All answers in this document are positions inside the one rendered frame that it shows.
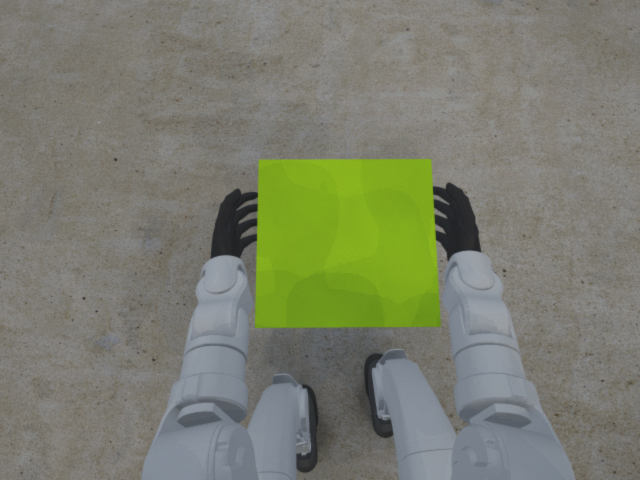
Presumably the left robot upper arm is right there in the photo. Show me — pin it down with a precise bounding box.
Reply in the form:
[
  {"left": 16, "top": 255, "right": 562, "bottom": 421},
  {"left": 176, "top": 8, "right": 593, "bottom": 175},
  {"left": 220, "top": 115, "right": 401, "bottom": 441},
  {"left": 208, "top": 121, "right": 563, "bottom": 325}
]
[{"left": 143, "top": 420, "right": 259, "bottom": 480}]

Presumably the right robot upper arm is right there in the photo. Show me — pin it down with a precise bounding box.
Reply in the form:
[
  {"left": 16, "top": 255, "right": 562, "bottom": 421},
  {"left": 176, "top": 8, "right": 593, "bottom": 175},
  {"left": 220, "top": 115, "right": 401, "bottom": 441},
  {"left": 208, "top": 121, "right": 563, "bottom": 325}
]
[{"left": 451, "top": 421, "right": 575, "bottom": 480}]

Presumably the left robot forearm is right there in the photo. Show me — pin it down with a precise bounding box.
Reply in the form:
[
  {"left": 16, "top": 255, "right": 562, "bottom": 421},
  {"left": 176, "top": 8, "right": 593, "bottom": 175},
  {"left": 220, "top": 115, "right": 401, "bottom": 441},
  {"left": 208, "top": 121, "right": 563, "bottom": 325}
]
[{"left": 141, "top": 255, "right": 253, "bottom": 480}]

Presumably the robot right thigh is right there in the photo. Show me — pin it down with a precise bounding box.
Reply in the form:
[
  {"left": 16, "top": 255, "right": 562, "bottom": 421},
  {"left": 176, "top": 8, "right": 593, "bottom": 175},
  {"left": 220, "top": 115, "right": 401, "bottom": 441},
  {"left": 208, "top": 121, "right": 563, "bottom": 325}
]
[{"left": 372, "top": 358, "right": 457, "bottom": 480}]

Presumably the right robot forearm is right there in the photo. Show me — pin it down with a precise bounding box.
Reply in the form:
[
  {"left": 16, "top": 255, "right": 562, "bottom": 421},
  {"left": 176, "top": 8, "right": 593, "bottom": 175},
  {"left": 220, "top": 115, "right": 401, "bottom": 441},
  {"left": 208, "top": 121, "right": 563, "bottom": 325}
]
[{"left": 442, "top": 251, "right": 576, "bottom": 480}]

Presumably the robot right hand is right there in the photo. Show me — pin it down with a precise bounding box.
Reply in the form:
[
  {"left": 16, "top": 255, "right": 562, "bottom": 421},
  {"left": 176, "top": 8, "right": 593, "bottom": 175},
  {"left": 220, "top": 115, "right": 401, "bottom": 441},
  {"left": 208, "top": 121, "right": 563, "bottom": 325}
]
[{"left": 433, "top": 182, "right": 481, "bottom": 261}]

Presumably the robot left hand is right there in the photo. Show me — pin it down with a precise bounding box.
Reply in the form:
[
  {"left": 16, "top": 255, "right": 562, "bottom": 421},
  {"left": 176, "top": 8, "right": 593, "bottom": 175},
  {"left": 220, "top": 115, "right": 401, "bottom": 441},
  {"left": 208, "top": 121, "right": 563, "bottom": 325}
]
[{"left": 211, "top": 189, "right": 258, "bottom": 259}]

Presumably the right robot foot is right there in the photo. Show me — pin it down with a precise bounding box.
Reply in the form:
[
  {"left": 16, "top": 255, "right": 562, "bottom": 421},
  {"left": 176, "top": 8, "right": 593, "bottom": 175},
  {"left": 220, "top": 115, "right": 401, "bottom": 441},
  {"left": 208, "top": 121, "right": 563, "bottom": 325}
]
[{"left": 364, "top": 353, "right": 393, "bottom": 438}]

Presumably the carton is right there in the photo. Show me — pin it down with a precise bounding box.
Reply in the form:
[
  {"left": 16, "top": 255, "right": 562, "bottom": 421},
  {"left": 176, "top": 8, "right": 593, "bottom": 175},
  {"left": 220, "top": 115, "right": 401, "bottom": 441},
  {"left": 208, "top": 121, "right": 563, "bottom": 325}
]
[{"left": 255, "top": 159, "right": 441, "bottom": 328}]

